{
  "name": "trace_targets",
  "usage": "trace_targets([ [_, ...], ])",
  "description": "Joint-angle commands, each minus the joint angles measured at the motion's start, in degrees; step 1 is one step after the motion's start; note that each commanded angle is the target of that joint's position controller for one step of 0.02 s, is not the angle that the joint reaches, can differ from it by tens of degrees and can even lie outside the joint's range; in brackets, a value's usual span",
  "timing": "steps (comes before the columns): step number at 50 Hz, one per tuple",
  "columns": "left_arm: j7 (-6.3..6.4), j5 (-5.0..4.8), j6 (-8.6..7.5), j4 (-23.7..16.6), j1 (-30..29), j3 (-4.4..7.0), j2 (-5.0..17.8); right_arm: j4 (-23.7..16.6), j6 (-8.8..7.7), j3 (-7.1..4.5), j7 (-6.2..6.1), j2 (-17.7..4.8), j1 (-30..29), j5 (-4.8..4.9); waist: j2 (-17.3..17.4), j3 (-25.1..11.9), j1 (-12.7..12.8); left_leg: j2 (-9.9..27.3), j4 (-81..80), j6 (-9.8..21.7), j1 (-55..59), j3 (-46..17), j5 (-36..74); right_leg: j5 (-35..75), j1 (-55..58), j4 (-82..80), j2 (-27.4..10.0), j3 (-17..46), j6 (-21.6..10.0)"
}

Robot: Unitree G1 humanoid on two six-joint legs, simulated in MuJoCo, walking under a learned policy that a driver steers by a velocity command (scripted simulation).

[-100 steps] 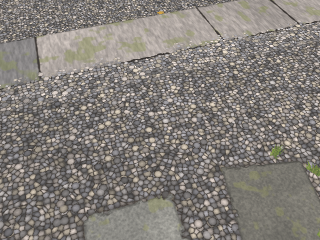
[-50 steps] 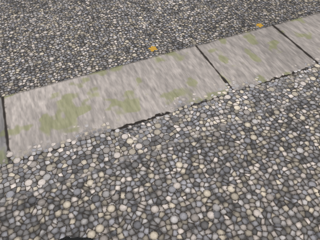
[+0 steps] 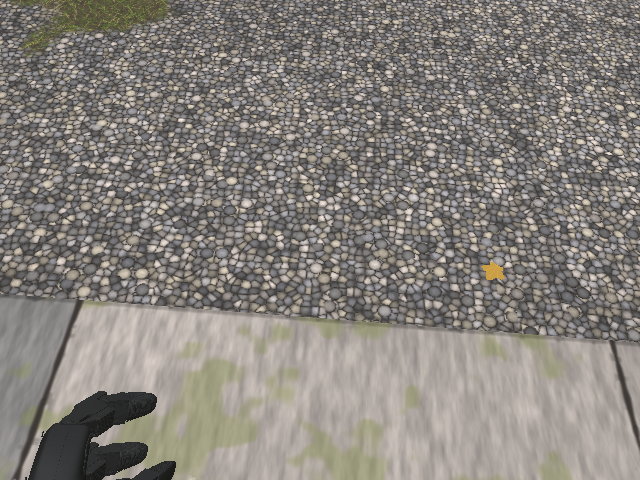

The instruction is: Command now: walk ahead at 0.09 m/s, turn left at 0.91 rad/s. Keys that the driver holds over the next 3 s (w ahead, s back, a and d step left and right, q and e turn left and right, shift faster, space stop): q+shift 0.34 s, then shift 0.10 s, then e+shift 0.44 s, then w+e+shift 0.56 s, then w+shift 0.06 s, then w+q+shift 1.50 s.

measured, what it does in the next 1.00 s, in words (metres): steps on the spot: right foot, then left foot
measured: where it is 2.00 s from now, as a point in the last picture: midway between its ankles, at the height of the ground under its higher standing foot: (439, 375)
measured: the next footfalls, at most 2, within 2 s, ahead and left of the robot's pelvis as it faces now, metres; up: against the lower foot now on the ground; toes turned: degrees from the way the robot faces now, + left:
right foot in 0.06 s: +0.19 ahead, -0.12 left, +0.00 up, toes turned +15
left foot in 0.52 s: +0.05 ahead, +0.12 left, +0.00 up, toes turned +25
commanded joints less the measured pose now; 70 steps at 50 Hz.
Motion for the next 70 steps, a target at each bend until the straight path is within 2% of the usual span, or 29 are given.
trace_targets([
  [1, -0.50, -0.04, -1.71, -3.6, 0.8, 2.78, 7.4, -6.5, -0.09, -1.74, -0.57, -6.2, -2.5, -0.40, 11.2, -7.9, 3.1, 14.1, -0.4, 1.6, 8.6, -17.5, 18.0, 1.0, 6.6, -7.4, 0.0, 0.1, -1.4],
  [3, -0.66, 0.31, -2.15, -1.7, 6.5, 3.21, 7.2, -8.1, 0.43, -0.70, 0.17, -3.1, -3.4, -0.23, 5.5, -10.7, 4.7, 8.9, 11.3, -1.1, 0.9, -13.2, -1.0, 13.3, 23.6, -16.9, -7.2, 1.3, -5.9],
  [4, -0.21, 1.03, -1.20, -3.0, 6.2, 3.54, 9.0, -7.5, 0.59, 0.41, 0.45, 0.7, 2.6, -0.93, -6.3, -13.3, 1.1, 1.7, 24.2, -3.7, -10.0, -3.2, -25.5, 29.7, 35.7, -13.6, -19.6, 12.0, -11.9],
  [5, 0.19, 1.07, -2.03, -4.2, 14.5, 3.80, 9.1, -5.2, -3.67, 2.20, 4.47, 3.0, 20.5, -6.04, -22.9, -23.1, 1.3, -0.3, 30.8, -10.7, -21.8, -3.6, -32.2, 32.8, 50.1, -17.0, -33.9, 33.8, -34.0],
  [6, 0.07, 0.64, -3.64, -3.8, 10.8, 5.07, 9.4, -1.8, -5.36, -0.32, 5.89, -6.5, 13.6, -6.51, -7.0, -7.9, 4.1, 7.4, 43.1, -12.4, -30.1, 1.2, -24.0, 22.5, 40.6, -18.0, -30.1, 29.9, -30.0],
  [7, -0.31, -1.50, -4.07, -4.3, 8.2, 4.53, 7.6, -1.2, -5.13, -1.01, 5.55, -7.9, 9.4, -5.90, -1.8, -10.7, 4.1, 8.7, 44.1, -12.9, -24.6, 5.0, -19.5, 12.9, 35.0, -19.3, -24.0, 18.1, -23.8],
  [10, 0.73, -2.31, -3.47, -7.3, 2.6, 3.47, 4.8, -3.0, -6.23, 0.98, 6.09, -3.3, 3.5, -7.91, -4.3, -7.0, 3.7, 12.1, 48.8, -10.5, -17.4, 11.2, -9.8, 5.7, 21.4, -24.0, -15.0, 1.7, -19.4],
  [12, 1.59, -0.46, -3.40, -8.3, 3.0, 4.18, 6.7, -3.2, -6.47, 1.95, 7.85, -2.3, 2.8, -5.67, -2.4, -7.4, 4.4, 14.2, 50.3, -10.9, -16.7, 13.6, -8.5, 9.9, 21.4, -24.9, -15.4, -3.1, -20.7],
  [13, 1.03, 1.66, -0.53, -4.2, 5.3, 4.84, 8.4, -7.0, -2.63, -1.03, 4.98, -6.3, -3.8, 3.58, 0.2, -3.6, 3.7, 16.9, 42.8, -11.6, -23.4, 13.6, -5.7, 11.2, 24.5, -22.1, -15.9, -5.8, -17.1],
  [16, 0.36, 0.75, 2.67, -2.5, 9.0, 5.23, 8.4, -8.7, 0.48, 0.21, 2.44, -2.4, -3.2, 0.74, -6.2, -4.6, 5.0, 18.7, 35.9, -12.8, -21.6, 14.4, -5.6, 11.5, 25.2, -22.2, -18.6, -7.2, -19.0],
  [21, -0.49, 0.11, 2.95, -1.0, 7.3, 5.81, 10.5, -8.2, 0.82, 0.11, 3.25, -1.5, -3.2, -0.40, -6.3, -8.2, 4.2, 17.4, 21.4, -9.2, -9.1, 17.3, -5.7, 8.5, 22.6, -20.4, -20.4, -10.6, -18.7],
  [25, -1.06, -2.06, 3.18, 1.6, 9.3, 4.81, 8.9, -5.8, 0.12, 0.02, 4.13, -0.3, 0.9, -1.18, -5.5, -9.0, 1.8, 12.9, -3.2, -3.9, 4.9, 19.5, -0.1, 9.7, 21.1, -13.0, -19.3, -10.3, -15.9],
  [26, -1.65, -2.19, 2.94, 3.2, 12.7, 3.62, 5.9, -4.9, -0.08, -0.06, 4.00, -1.6, 2.6, -1.50, -3.1, -9.5, 2.1, 15.1, -9.1, -2.2, 13.6, 16.0, 5.5, 3.1, 15.3, -9.7, -16.3, -12.0, -11.5],
  [27, -3.08, 1.10, 2.33, 2.1, 14.9, 1.41, 0.2, -5.3, -0.02, -0.41, 3.22, -5.8, 3.2, -2.29, 12.3, -12.2, 5.0, 30.5, -8.6, 1.5, 23.7, -1.0, 22.0, -21.1, 4.7, 2.9, -10.0, -17.3, -5.2],
  [28, -2.96, 0.61, 2.26, 1.4, 13.6, 2.36, 1.9, -5.6, -0.49, -0.29, 3.05, -6.5, -0.6, -3.95, 17.4, -10.2, 4.6, 37.6, -9.9, 9.7, 12.5, -2.6, 20.5, -29.8, 0.5, 8.8, -7.6, -14.0, -2.6],
  [29, -2.22, -0.95, 2.78, 1.4, 9.9, 3.90, 7.4, -6.0, -1.55, -0.51, 3.19, -5.8, -1.9, -4.83, 13.8, -7.3, 1.6, 34.4, -11.6, 10.1, 6.9, 1.2, 15.0, -26.9, 2.6, 16.4, -7.6, -10.6, -2.2],
  [31, -0.92, -2.09, 4.46, 3.3, 12.4, 5.73, 9.8, -5.5, -2.69, -1.04, 2.67, -7.0, -6.2, -3.75, 13.4, -4.0, 3.3, 30.9, -12.3, 6.8, 5.9, 7.3, 12.3, -21.7, -2.5, 28.3, -5.9, -9.4, -1.9],
  [36, 0.17, -1.90, 6.49, 2.3, 14.3, 5.97, 7.0, -5.2, -2.60, 0.88, 0.20, -0.9, -9.0, -3.15, 10.0, -2.8, 4.0, 30.9, -12.7, 5.5, 9.0, 15.5, 12.8, -12.0, -7.1, 35.8, -6.9, -10.4, 1.8],
  [44, -3.30, -1.31, 6.82, -4.5, 10.6, 4.17, 3.4, -3.4, -1.73, -1.73, 0.54, -6.0, -7.8, -2.51, 9.2, -4.5, 2.0, 35.5, -10.7, 7.4, 12.4, 20.7, 18.6, -14.7, 1.0, 15.9, -10.1, -16.0, -0.4],
  [46, -3.96, -2.02, 6.99, -5.0, 10.4, 4.44, 4.4, -2.7, -2.50, -2.67, 1.69, -7.8, -5.9, -1.32, 9.4, -6.0, 1.3, 37.2, -14.7, 6.2, 12.2, 19.6, -2.2, -16.3, 4.4, 13.4, -10.3, -17.4, -2.9],
  [47, -7.73, 3.88, 3.63, -1.3, 18.4, 3.58, 3.9, -4.0, -5.75, -0.48, 2.42, -1.7, -0.1, -7.80, 1.7, -0.2, 1.1, 44.0, -23.6, 6.7, 9.4, 13.3, -22.0, -14.3, 6.7, 12.1, -11.7, -13.3, -5.2],
  [48, -8.55, 3.75, 1.48, -0.5, 18.2, 4.45, 2.9, -3.0, -7.46, -1.06, 2.00, -3.8, -2.7, -6.20, 7.0, 2.0, 2.7, 44.2, -24.1, 6.2, 9.4, 12.5, -23.6, -16.9, 6.6, 11.3, -10.2, -13.5, -6.8],
  [52, -8.17, 3.11, -1.80, -0.4, 12.4, 4.21, 1.2, -0.4, -6.96, 0.05, 0.10, -3.3, -2.7, -5.00, 6.1, -0.2, 1.2, 39.7, -19.4, 4.1, 18.7, 22.9, -18.2, -14.7, 10.2, -3.0, -7.5, -15.4, -10.6],
  [55, -6.50, 4.12, -4.19, 4.7, 26.6, 7.25, 5.8, 1.5, -5.65, 1.63, 0.51, 0.0, 0.0, -7.99, -1.8, -5.0, 7.0, 31.5, 4.3, 2.3, 7.0, 32.6, -11.0, -7.2, 35.6, -9.8, -3.6, -13.5, -13.9],
  [56, -5.05, 1.11, 0.65, 7.2, 37.1, 9.47, 15.0, -4.5, -3.93, -1.45, 3.91, -7.6, -10.2, -2.26, -7.7, -4.4, 14.2, 20.1, 32.4, -6.3, -17.9, 37.5, -15.2, -7.3, 46.6, -10.4, -15.2, 8.8, -20.8],
  [57, -4.41, -0.33, 2.44, 6.5, 38.7, 9.18, 18.0, -9.3, -4.30, -0.06, 6.13, -2.1, -19.4, -3.42, -7.9, -0.4, 15.7, 13.2, 42.6, -9.3, -41.7, 24.2, -24.7, -6.4, 53.3, -18.1, -19.4, 27.4, -24.3],
  [58, -3.50, -0.25, 3.13, 4.7, 35.8, 8.42, 16.1, -10.3, -4.88, 0.80, 6.83, -0.6, -20.7, -4.19, -2.2, 2.0, 15.4, 16.6, 44.2, -9.2, -46.5, 17.7, -20.5, -2.9, 52.4, -18.4, -21.0, 24.3, -24.1],
  [62, -2.28, -0.21, 2.19, 3.2, 26.4, 5.26, 9.6, -7.2, -5.40, 0.69, 6.46, -3.9, -12.1, -5.14, -3.9, 2.5, 6.2, 18.0, 34.5, -8.5, -32.5, 16.2, -9.2, -8.1, 37.3, -23.7, -14.3, 14.2, -21.6],
  [70, -2.33, -1.12, -0.55, 5.1, 24.2, 6.05, 12.9, -10.2, -4.24, 2.29, 5.89, -4.1, -17.6, -3.02, -5.0, 4.8, 4.5, 12.4, 8.2, -7.1, -7.6, 17.7, 7.1, 16.2, 24.3, -26.4, -11.7, 11.6, -17.6],
])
